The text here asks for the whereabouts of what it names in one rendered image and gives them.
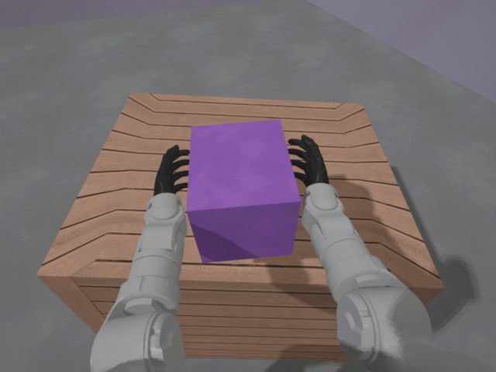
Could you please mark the right robot hand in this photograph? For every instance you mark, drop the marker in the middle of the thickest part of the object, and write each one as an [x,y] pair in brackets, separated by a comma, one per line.
[314,168]

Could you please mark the left robot hand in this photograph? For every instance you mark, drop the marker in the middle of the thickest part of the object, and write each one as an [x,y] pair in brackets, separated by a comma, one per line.
[166,177]

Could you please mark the right robot forearm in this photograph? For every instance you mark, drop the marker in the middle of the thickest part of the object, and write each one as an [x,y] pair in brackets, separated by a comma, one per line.
[340,249]

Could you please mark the carton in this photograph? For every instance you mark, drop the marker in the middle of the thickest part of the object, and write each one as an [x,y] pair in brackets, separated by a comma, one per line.
[243,200]

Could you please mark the left robot forearm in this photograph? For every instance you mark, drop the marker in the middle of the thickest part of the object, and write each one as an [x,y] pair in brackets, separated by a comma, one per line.
[153,279]

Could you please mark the pedestal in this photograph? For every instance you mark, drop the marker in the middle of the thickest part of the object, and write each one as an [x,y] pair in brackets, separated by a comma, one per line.
[269,308]

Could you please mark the left robot upper arm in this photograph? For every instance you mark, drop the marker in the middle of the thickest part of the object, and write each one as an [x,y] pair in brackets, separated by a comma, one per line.
[147,342]

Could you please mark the right robot upper arm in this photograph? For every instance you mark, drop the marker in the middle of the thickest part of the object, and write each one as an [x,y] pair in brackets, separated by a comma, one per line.
[388,330]

